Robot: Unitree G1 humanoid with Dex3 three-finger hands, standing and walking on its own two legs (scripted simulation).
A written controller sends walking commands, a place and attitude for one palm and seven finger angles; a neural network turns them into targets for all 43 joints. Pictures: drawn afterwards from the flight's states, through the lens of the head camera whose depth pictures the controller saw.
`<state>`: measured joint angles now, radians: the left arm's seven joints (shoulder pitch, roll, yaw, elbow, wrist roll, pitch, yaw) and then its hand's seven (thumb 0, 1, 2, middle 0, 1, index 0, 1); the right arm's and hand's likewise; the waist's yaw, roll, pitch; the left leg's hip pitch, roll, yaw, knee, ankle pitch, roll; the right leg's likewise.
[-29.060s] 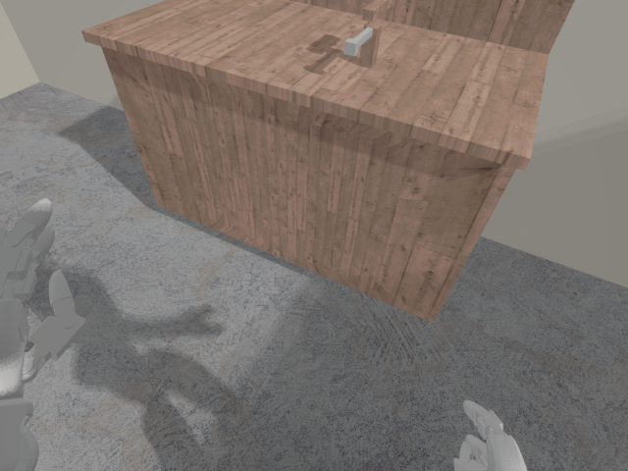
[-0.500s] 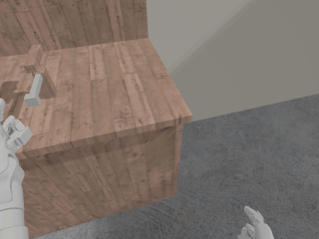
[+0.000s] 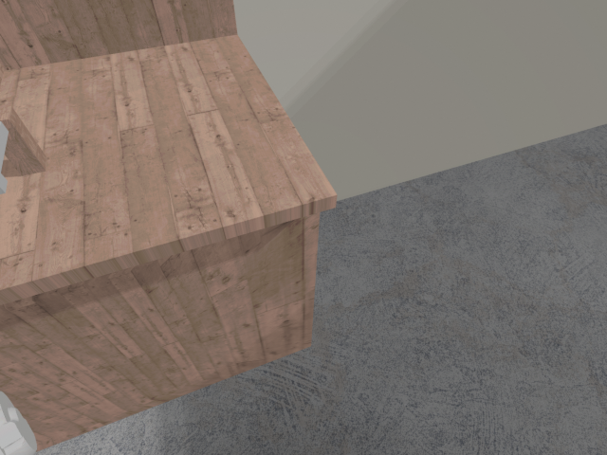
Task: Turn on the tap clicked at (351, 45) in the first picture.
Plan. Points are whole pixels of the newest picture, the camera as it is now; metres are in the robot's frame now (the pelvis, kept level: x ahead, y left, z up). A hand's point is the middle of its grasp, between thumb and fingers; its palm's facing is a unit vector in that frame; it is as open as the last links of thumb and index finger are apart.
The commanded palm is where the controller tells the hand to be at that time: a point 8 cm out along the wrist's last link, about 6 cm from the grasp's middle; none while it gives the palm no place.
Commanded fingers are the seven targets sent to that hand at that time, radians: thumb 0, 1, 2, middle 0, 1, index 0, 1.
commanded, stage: reach beside the lever's end, fingers flat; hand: left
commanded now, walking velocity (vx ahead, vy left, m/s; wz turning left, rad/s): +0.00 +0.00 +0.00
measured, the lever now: out of the picture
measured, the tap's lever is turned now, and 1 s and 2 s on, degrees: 0 1 4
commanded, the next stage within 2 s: push the lever round in 0.44 s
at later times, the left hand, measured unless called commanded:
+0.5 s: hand out of the picture +0.35 +0.42 +0.13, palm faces +0.61 -0.79 -0.05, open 7.8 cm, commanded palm +0.29 +0.44 +0.13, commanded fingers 0.00 0.90 0.90 -0.15 -0.15 -0.15 -0.15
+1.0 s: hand (1, 216) +0.37 +0.39 +0.12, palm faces +0.59 -0.81 -0.06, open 7.8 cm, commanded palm +0.32 +0.42 +0.13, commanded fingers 0.00 0.90 0.90 -0.15 -0.15 -0.15 -0.15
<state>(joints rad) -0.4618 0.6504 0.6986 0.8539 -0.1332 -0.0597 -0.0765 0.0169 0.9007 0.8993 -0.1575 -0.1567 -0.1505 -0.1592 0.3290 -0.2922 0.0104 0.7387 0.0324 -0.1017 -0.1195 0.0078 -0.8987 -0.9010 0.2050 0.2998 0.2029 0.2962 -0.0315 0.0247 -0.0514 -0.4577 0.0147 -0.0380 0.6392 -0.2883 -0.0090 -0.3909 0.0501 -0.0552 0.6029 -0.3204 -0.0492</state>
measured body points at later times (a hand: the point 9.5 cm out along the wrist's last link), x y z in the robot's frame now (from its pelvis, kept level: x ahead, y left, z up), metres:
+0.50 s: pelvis +0.00 +0.03 +0.00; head +0.03 +0.04 +0.45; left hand +0.31 +0.46 +0.14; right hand +0.12 -0.23 -0.10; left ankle +0.02 +0.13 -0.73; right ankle -0.01 -0.09 -0.72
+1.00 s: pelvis +0.01 +0.02 +0.00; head +0.04 +0.02 +0.45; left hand +0.33 +0.43 +0.13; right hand +0.11 -0.25 -0.11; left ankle +0.02 +0.13 -0.73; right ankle -0.01 -0.09 -0.73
